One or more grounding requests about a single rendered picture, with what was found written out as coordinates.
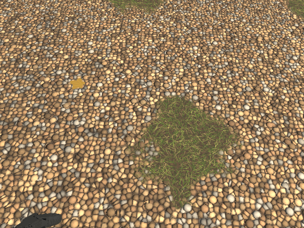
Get left robot hand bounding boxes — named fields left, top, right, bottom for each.
left=12, top=213, right=62, bottom=228

